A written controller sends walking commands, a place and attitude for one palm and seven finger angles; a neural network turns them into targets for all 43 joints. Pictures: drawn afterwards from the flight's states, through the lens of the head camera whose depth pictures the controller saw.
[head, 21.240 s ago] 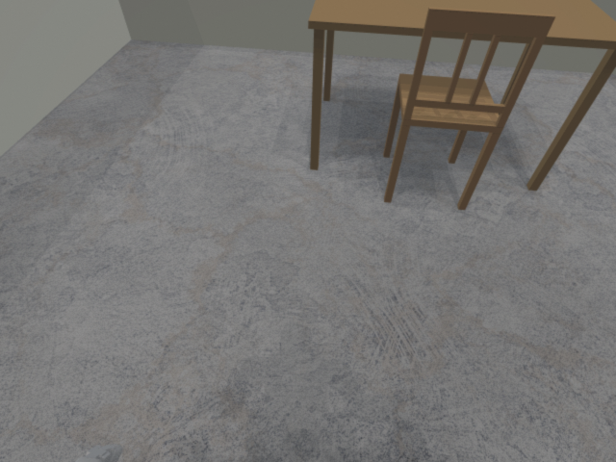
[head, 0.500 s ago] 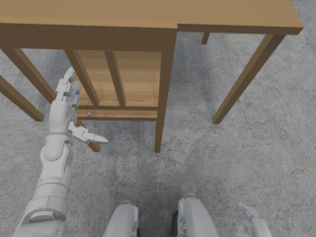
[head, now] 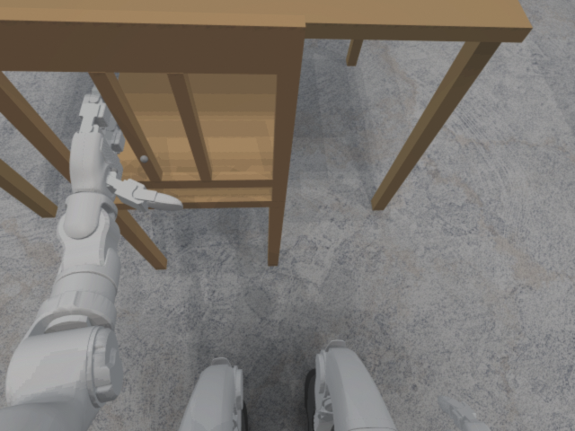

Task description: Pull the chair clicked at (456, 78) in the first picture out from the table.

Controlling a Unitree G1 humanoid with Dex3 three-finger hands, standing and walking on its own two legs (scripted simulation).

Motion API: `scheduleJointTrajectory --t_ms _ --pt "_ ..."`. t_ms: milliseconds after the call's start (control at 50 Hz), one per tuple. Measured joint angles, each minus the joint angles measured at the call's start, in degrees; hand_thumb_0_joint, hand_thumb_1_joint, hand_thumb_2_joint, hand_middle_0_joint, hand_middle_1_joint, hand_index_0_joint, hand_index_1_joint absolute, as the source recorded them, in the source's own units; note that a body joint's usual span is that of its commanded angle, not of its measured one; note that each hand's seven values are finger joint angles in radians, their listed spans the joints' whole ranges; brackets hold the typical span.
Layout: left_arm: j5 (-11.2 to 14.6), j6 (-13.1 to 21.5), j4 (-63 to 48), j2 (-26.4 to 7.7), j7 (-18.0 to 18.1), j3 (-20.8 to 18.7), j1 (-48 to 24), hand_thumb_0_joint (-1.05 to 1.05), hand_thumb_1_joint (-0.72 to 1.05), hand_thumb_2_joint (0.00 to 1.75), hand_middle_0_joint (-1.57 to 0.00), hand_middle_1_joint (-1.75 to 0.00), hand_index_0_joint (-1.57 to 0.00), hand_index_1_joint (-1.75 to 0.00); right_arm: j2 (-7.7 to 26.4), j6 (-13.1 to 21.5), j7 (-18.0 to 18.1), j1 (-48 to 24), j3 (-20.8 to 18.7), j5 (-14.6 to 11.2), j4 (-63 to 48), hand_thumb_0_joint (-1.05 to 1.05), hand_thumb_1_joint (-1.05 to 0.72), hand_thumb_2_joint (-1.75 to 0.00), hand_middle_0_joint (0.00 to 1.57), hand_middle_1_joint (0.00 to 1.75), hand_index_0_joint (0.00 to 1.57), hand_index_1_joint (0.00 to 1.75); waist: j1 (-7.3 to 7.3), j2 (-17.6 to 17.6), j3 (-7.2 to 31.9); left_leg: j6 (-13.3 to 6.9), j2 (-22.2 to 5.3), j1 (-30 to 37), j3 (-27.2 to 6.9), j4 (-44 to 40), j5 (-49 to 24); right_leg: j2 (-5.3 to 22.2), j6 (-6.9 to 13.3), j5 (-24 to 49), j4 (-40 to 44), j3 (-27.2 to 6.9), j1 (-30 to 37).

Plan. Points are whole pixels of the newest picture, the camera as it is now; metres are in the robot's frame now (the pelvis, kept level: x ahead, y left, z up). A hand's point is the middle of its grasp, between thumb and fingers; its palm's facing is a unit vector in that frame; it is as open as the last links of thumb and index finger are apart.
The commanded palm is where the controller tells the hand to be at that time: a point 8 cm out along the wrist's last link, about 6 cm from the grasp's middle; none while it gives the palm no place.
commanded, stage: push the fingers through the gap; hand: left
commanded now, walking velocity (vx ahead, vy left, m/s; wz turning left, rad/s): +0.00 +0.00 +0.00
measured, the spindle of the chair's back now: (133, 133) +0.54 +0.21 +0.01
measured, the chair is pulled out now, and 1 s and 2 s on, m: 0.00 0.00 0.00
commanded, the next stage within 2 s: hook a spindle and tug to test in 0.82 s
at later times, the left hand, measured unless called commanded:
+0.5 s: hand (146, 136) +0.51 +0.18 +0.04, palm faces +0.02 -1.00 -0.03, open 16.9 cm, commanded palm +0.48 +0.22 +0.03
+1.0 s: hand (142, 137) +0.51 +0.18 +0.03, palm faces +0.02 -1.00 -0.02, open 16.9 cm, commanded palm +0.49 +0.22 +0.03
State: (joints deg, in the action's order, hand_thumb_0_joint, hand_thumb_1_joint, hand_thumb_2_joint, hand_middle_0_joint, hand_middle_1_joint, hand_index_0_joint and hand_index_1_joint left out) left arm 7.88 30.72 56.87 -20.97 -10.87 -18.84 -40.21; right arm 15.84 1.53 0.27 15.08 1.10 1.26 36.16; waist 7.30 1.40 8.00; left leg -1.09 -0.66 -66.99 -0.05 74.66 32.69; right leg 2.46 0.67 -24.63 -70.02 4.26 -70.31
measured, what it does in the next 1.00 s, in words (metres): stands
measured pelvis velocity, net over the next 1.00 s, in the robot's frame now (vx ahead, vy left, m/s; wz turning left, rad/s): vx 0.02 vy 0.01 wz -0.02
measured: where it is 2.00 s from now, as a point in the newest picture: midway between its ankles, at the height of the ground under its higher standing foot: outside the picture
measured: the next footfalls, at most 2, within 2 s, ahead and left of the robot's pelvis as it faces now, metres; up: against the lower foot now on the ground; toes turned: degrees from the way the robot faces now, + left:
none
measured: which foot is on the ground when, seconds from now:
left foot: down 0.00-1.00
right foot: down 0.00-1.00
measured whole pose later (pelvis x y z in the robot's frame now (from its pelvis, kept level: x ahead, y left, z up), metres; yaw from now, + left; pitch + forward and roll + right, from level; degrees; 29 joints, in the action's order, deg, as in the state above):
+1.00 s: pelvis +0.02 +0.01 +0.00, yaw -1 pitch +27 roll -3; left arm 6.2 30.3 60.1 -24.1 -11.9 -22.3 -44.3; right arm 15.0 -3.6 -0.9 16.1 1.7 2.2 35.0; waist 9.0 1.5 7.5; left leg -1.6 -1.4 -67.4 -0.1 74.3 34.2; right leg 1.6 0.0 -25.4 -68.8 4.2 -70.6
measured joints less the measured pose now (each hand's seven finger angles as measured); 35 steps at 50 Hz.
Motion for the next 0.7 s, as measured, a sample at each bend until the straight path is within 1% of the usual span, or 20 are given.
scheduleJointTrajectory --t_ms 80,240,420,700 --pt "-0.9 0.1 0.6 -0.6 0.0 -1.1 -0.2 -0.01 -0.5 0.3 -0.06 -0.08 -0.05 -0.09 -0.1 -1.2 -0.4 1.2 0.1 0.2 -0.4 0.01 -0.9 -0.9 0.2 0.3 0.2 0.3 0.46 0.1 -0.1 -0.2 -0.2 0.1 0.5 -0.3 0.1 -0.3 -0.2 0.1 0.2 -0.5 -0.2" --pt "-1.4 0.7 1.5 -1.6 -0.2 -2.5 -1.8 -0.01 -0.5 0.3 -0.06 -0.08 -0.06 -0.08 -0.5 -2.3 -0.6 2.4 0.3 0.6 0.2 0.01 -0.9 -0.9 0.2 0.3 0.2 0.3 1.27 0.2 -0.4 -0.3 -0.4 -0.4 0.5 -0.2 0.5 -0.5 -0.4 -0.1 0.5 -0.5 -0.6" --pt "-2.0 -0.2 3.4 -2.9 -0.3 -3.6 -4.5 -0.01 -0.5 0.3 -0.06 -0.08 -0.06 -0.08 -0.6 -3.5 -1.0 2.3 0.4 1.0 -0.4 0.01 -0.9 -0.9 0.2 0.3 0.2 0.3 1.97 0.4 -0.4 -0.4 -0.6 -0.8 0.5 -0.2 1.0 -0.8 -0.5 -0.4 0.7 -0.5 -0.9" --pt "-2.1 -0.5 2.7 -2.5 -0.2 -3.4 -4.1 -0.01 -0.5 0.3 -0.06 -0.08 -0.06 -0.08 -0.9 -5.1 -1.4 1.5 0.4 1.0 -1.0 0.01 -0.9 -0.9 0.2 0.3 0.2 0.3 1.61 0.2 -0.4 -0.4 -0.7 -0.4 0.2 -0.4 1.5 -0.9 -0.6 -0.7 1.2 -0.3 -0.4"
